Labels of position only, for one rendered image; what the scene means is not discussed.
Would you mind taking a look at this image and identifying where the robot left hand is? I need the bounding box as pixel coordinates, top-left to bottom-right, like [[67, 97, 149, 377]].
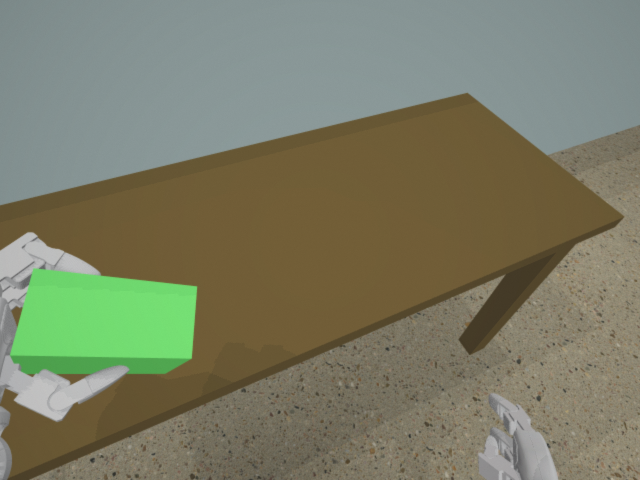
[[0, 232, 129, 422]]

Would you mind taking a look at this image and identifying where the table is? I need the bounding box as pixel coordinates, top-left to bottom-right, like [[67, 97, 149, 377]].
[[0, 93, 624, 480]]

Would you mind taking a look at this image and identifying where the sponge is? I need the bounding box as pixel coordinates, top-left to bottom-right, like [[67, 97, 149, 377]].
[[10, 268, 197, 374]]

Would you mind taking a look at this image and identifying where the robot right hand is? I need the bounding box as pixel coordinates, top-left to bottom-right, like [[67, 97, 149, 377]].
[[478, 393, 558, 480]]

